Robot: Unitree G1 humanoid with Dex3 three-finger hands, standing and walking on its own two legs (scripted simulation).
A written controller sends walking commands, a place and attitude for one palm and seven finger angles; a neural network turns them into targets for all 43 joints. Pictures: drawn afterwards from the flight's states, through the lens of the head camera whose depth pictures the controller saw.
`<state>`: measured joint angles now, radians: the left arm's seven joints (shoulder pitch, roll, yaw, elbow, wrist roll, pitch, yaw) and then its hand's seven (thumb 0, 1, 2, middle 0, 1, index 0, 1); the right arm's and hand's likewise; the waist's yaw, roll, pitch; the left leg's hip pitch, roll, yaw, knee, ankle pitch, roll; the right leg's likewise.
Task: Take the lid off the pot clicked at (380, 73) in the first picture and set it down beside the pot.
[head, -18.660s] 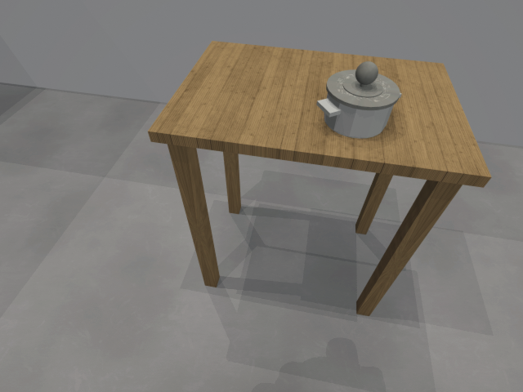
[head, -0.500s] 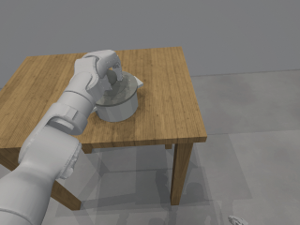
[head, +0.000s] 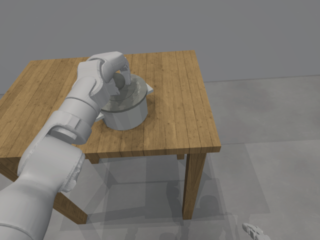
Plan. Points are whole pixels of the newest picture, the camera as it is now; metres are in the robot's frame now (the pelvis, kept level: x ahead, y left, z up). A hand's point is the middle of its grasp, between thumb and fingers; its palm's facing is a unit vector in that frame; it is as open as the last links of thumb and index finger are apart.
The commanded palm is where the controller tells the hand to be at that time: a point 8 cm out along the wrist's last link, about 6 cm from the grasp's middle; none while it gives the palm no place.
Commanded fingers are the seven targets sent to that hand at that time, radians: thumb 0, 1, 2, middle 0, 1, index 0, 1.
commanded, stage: lift the lid straight up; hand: left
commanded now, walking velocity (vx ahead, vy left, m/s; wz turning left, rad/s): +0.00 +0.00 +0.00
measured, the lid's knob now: (116, 81) +0.48 +0.12 +0.16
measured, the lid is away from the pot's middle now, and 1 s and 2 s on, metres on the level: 0.00 0.02 0.02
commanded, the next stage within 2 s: move the lid sideways beside the pot in 1.76 s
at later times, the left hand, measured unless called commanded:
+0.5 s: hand (106, 71) +0.45 +0.12 +0.21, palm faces -0.27 -0.08 -0.96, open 7.1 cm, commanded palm +0.44 +0.13 +0.29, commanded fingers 0.00 0.78 0.85 -1.09 -1.13 -0.86 -1.05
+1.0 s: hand (101, 52) +0.46 +0.13 +0.26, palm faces -0.21 -0.09 -0.97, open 7.1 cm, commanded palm +0.44 +0.13 +0.33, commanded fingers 0.00 0.78 0.85 -1.09 -1.13 -0.86 -1.05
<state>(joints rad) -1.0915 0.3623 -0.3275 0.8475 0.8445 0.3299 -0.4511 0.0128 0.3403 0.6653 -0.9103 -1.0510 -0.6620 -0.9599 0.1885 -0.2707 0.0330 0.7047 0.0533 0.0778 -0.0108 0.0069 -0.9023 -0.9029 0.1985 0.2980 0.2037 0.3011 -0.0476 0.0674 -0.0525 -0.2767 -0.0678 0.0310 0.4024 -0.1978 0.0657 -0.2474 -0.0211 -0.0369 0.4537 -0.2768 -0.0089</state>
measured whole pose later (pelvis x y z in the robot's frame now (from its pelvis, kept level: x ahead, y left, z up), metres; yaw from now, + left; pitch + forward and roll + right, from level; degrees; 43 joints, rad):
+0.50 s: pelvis -0.01 +0.00 +0.00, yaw +0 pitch +3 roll +1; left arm -1.19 0.38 -0.35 0.85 0.85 0.35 -0.49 0.00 0.34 0.66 -0.94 -1.06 -0.66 -0.96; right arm 0.17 -0.27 0.05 0.71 0.06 0.07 -0.01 0.01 -0.90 -0.90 0.20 0.30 0.20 0.30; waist -0.03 0.07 -0.05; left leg -0.28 -0.07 0.03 0.40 -0.18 0.07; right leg -0.25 -0.03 -0.04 0.46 -0.27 -0.01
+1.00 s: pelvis +0.00 +0.00 +0.00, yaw +0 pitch +4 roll +1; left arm -1.28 0.43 -0.31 0.86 0.87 0.36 -0.53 0.00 0.34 0.66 -0.96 -1.08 -0.66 -0.96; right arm 0.22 -0.28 0.04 0.71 0.06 0.04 -0.01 0.01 -0.90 -0.90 0.20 0.30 0.20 0.30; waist -0.05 0.07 -0.06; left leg -0.27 -0.07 0.04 0.38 -0.18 0.07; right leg -0.25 -0.02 -0.03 0.44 -0.26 0.00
